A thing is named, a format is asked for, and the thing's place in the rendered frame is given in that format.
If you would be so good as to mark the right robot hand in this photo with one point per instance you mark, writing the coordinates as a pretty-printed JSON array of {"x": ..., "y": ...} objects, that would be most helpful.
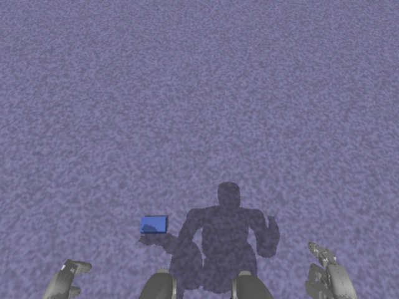
[{"x": 334, "y": 283}]

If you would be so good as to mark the small box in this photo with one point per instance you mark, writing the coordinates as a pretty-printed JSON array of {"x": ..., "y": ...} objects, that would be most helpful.
[{"x": 153, "y": 225}]

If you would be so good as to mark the left robot hand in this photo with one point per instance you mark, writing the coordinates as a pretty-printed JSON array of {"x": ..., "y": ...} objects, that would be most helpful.
[{"x": 60, "y": 286}]

